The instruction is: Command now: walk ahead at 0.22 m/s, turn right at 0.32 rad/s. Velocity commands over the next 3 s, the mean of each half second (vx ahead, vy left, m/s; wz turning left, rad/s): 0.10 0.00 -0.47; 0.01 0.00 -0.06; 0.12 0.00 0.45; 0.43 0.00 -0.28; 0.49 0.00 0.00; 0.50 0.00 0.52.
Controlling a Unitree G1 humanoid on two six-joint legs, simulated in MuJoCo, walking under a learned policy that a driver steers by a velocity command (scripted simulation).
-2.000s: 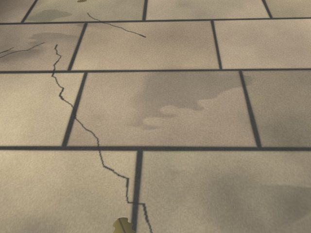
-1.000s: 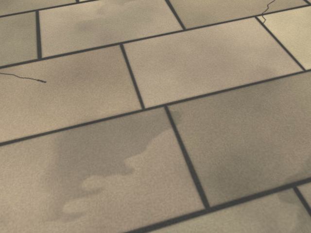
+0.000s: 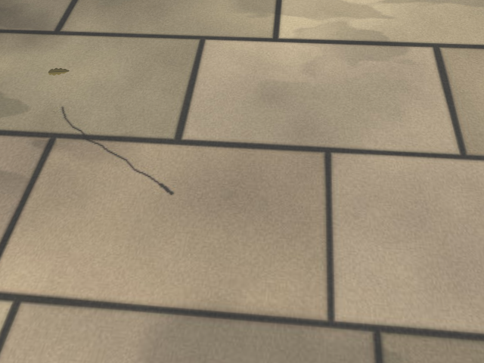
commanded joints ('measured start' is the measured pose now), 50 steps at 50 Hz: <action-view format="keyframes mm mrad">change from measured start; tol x16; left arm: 1 -27 196 54 -62 -6 6 23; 16 134 175 51 -107 -5 89 65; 50 -146 145 48 -87 17 98 75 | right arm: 1 49 -62 -17 -55 2 5 -15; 9 -134 -70 -23 -84 18 16 -3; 50 -11 -80 -41 39 38 108 -11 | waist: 1 -47 -117 -165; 13 -55 -152 -152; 15 21 220 -245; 33 1 112 -153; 35 -58 -271 -203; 50 3 -149 -86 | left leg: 1 -13 -2 -4 -145 50 -40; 11 122 -66 -61 -545 210 -29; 13 299 3 -72 -724 420 20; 15 592 399 -474 -676 905 294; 21 351 223 -138 -727 620 251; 32 357 268 -29 -673 509 242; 34 201 189 29 -563 304 118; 36 54 65 51 -257 -247 -24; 43 26 20 -19 -12 -59 -72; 50 40 62 53 -176 -72 -74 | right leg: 1 136 -253 225 -58 737 -190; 13 82 -141 383 127 181 -43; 15 -243 63 150 496 -594 65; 17 -313 -40 104 786 -510 138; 20 -296 -74 52 814 -358 179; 31 -42 -102 -74 290 -219 117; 33 118 -72 -89 43 -55 62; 35 374 -398 283 -30 410 -58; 37 101 -414 240 -98 217 -198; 50 225 -403 32 -70 279 -183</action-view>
